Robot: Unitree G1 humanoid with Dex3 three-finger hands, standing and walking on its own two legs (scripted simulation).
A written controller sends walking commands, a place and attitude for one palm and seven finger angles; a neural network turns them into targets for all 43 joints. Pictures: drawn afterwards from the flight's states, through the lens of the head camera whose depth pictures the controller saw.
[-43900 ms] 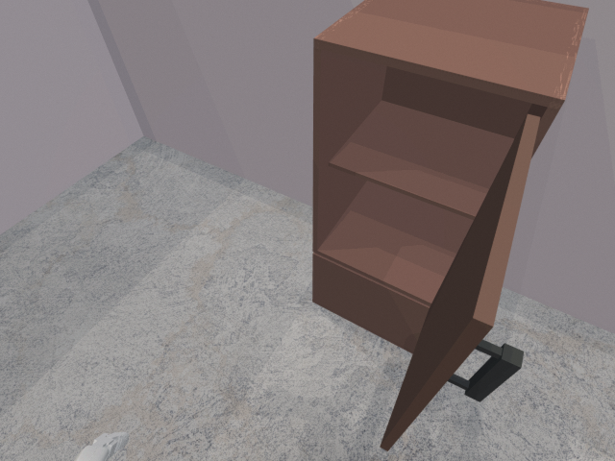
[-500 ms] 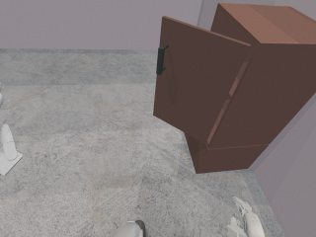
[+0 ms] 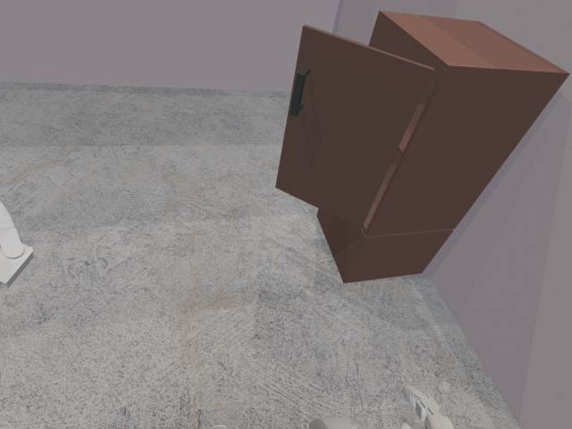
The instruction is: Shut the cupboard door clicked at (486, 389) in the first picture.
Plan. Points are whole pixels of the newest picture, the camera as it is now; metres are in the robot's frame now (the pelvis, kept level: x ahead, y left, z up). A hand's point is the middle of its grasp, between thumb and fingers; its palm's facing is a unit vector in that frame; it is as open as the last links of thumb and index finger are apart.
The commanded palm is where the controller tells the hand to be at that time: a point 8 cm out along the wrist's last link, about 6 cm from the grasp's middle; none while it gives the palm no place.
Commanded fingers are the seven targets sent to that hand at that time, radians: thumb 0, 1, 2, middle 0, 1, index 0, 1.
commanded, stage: stop stepping back and stand still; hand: left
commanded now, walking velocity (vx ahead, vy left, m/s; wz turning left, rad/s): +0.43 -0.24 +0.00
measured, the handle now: (300, 92) +1.02 -0.01 +0.01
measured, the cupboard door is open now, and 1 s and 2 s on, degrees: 48 48 48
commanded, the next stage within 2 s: let the arm hang, fingers relaxed in 0.64 s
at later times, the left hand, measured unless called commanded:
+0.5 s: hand out of the picture +0.13 +0.32 +0.19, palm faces +0.32 -0.85 -0.42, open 7.5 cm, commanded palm +0.07 +0.37 +0.19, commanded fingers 0.00 0.90 0.90 -0.20 -0.30 -0.20 -0.30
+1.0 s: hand out of the picture +0.02 +0.23 -0.16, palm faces -0.07 -0.98 -0.16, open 7.3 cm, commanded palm none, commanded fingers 0.00 0.90 0.90 -0.20 -0.30 -0.20 -0.30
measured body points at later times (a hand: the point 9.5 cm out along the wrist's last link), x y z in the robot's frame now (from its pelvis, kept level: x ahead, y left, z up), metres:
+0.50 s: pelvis -0.10 +0.09 +0.01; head -0.09 +0.13 +0.45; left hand +0.11 +0.37 +0.21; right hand +0.01 -0.14 -0.08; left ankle -0.02 +0.22 -0.73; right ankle -0.10 -0.02 -0.68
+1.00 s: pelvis -0.10 +0.08 -0.01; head -0.07 +0.06 +0.43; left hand +0.02 +0.28 -0.14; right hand +0.01 -0.17 -0.15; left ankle -0.04 +0.21 -0.72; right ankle -0.10 -0.02 -0.73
